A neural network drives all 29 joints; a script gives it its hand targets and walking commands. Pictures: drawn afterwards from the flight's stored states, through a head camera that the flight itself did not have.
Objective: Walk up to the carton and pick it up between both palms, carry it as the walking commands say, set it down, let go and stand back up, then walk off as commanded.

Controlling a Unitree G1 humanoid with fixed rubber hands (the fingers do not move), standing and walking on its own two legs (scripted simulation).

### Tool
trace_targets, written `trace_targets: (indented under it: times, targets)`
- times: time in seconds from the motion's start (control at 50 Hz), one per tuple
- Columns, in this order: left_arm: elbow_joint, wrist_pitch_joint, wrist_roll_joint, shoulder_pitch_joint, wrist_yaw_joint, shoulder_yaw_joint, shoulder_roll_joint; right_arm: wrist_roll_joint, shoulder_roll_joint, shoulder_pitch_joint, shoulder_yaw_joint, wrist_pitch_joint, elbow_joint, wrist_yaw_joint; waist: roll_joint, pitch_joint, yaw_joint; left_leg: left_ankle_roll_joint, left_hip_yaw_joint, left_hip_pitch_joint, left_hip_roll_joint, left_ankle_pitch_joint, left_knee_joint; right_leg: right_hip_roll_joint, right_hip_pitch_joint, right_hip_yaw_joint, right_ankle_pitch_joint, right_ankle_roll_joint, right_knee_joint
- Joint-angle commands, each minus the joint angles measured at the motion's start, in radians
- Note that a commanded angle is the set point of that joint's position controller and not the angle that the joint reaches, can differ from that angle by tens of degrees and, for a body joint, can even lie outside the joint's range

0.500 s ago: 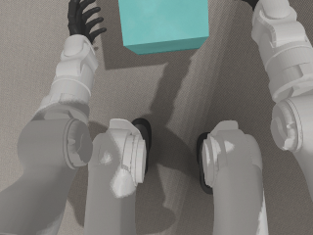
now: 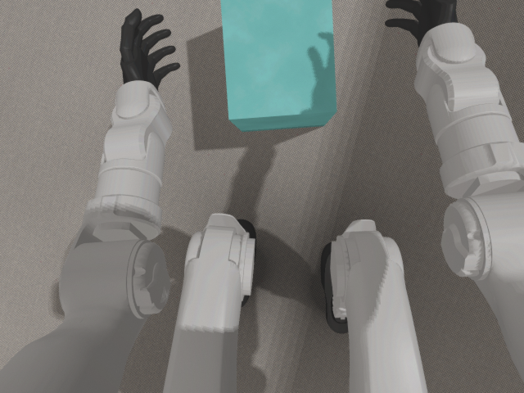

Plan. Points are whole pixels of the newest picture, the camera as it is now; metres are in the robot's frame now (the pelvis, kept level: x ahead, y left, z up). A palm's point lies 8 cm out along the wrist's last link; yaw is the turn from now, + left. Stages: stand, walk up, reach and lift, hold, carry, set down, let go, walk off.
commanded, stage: set down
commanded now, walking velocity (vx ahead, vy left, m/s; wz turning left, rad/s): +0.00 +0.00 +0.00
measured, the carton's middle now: (278, 59) +0.60 +0.03 -0.35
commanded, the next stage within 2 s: let go in 0.88 s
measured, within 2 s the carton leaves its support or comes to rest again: neither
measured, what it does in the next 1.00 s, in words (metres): rises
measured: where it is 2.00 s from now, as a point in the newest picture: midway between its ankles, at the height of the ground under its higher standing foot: (287, 290)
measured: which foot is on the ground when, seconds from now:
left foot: down 0.00-1.00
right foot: down 0.00-1.00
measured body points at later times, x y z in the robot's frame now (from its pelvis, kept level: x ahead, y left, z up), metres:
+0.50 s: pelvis +0.03 +0.00 +0.14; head +0.33 +0.00 +0.46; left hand +0.52 +0.21 +0.03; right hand +0.57 -0.17 +0.03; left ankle +0.13 +0.12 -0.41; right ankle +0.08 -0.11 -0.41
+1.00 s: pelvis +0.05 +0.00 +0.23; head +0.34 +0.00 +0.57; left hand +0.51 +0.20 +0.11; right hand +0.56 -0.18 +0.12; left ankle +0.13 +0.12 -0.41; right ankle +0.08 -0.11 -0.41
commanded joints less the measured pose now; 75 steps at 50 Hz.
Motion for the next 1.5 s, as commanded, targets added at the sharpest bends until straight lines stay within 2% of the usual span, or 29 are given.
trace_targets:
  times: [0.0,0.2,0.46,0.64,0.8,0.92,1.0,1.08,1.12,1.18,1.24,1.3,1.38,1.48]
  targets:
    - [-0.130,-0.007,0.017,-0.169,-0.003,0.014,0.081,-0.025,-0.093,-0.221,-0.039,-0.012,-0.112,0.011,-0.059,-1.113,0.012,-0.019,0.111,0.736,-0.034,0.286,-0.151,0.013,0.451,-0.062,0.248,0.010,-0.284]
    - [-0.230,0.018,0.037,-0.097,-0.010,0.020,0.058,-0.051,-0.085,-0.165,-0.079,0.008,-0.195,0.040,-0.074,-1.206,0.013,-0.024,0.105,0.891,-0.044,0.363,-0.325,0.021,0.606,-0.073,0.322,0.019,-0.452]
    - [-0.262,0.015,0.080,-0.003,-0.043,0.032,0.022,-0.090,-0.060,-0.064,-0.132,-0.002,-0.210,0.076,-0.068,-1.181,0.008,-0.024,0.081,1.089,-0.040,0.461,-0.586,0.024,0.788,-0.072,0.428,0.031,-0.713]
    - [-0.251,-0.002,0.117,0.047,-0.068,0.051,-0.002,-0.128,-0.039,-0.011,-0.159,-0.018,-0.194,0.102,-0.063,-1.116,0.009,-0.021,0.064,1.237,-0.025,0.507,-0.790,0.017,0.915,-0.060,0.475,0.032,-0.922]
    - [-0.179,-0.026,0.179,0.065,-0.095,0.101,-0.043,-0.205,0.005,0.018,-0.217,-0.039,-0.124,0.126,-0.050,-0.944,0.004,-0.018,0.052,1.276,-0.012,0.450,-0.911,0.006,0.917,-0.052,0.429,0.026,-1.044]
    - [-0.228,-0.033,0.229,0.109,-0.095,0.123,-0.033,-0.239,0.020,0.071,-0.234,-0.045,-0.180,0.117,-0.048,-1.049,-0.002,-0.015,0.048,1.400,-0.017,0.562,-0.934,0.011,1.019,-0.053,0.524,0.024,-1.071]
    - [-0.295,-0.036,0.243,0.255,-0.113,0.084,0.002,-0.246,0.046,0.221,-0.207,-0.043,-0.296,0.087,-0.052,-1.206,-0.003,-0.007,0.039,1.519,-0.020,0.711,-0.943,0.010,1.186,-0.041,0.697,0.027,-1.080]
    - [-0.395,-0.026,0.226,0.469,-0.166,0.002,0.048,-0.231,0.087,0.445,-0.153,-0.035,-0.459,0.049,-0.044,-1.264,-0.001,0.008,0.027,1.598,-0.017,0.813,-0.990,-0.003,1.374,-0.020,0.874,0.038,-1.111]
    - [-0.426,-0.021,0.202,0.545,-0.192,-0.043,0.055,-0.227,0.110,0.531,-0.135,-0.033,-0.514,0.038,-0.036,-1.178,-0.003,0.015,0.022,1.617,-0.010,0.791,-1.025,-0.009,1.396,-0.016,0.848,0.041,-1.146]
    - [-0.447,-0.037,0.163,0.655,-0.218,-0.085,0.060,-0.216,0.132,0.658,-0.118,-0.043,-0.551,0.032,-0.021,-1.021,-0.014,0.021,0.016,1.664,0.000,0.729,-1.080,-0.013,1.397,-0.018,0.743,0.038,-1.215]
    - [-0.426,-0.064,0.137,0.766,-0.233,-0.114,0.053,-0.197,0.133,0.788,-0.108,-0.067,-0.532,0.037,-0.008,-0.854,-0.030,0.021,0.011,1.701,0.011,0.665,-1.135,-0.019,1.401,-0.019,0.649,0.030,-1.281]
    - [-0.392,-0.095,0.122,0.857,-0.235,-0.139,0.048,-0.178,0.127,0.892,-0.093,-0.098,-0.497,0.054,-0.002,-0.723,-0.029,0.016,0.004,1.738,0.021,0.610,-1.188,-0.022,1.421,-0.021,0.580,0.022,-1.331]
    - [-0.376,-0.120,0.109,0.999,-0.229,-0.164,0.055,-0.163,0.127,1.042,-0.071,-0.130,-0.481,0.078,0.013,-0.612,-0.025,0.012,-0.014,1.831,0.026,0.598,-1.256,-0.028,1.493,-0.021,0.555,0.010,-1.391]
    - [-0.419,-0.132,0.102,1.177,-0.223,-0.195,0.071,-0.144,0.108,1.208,-0.043,-0.151,-0.514,0.094,0.008,-0.501,-0.025,0.007,-0.021,1.955,0.025,0.592,-1.334,-0.029,1.648,-0.017,0.569,0.001,-1.463]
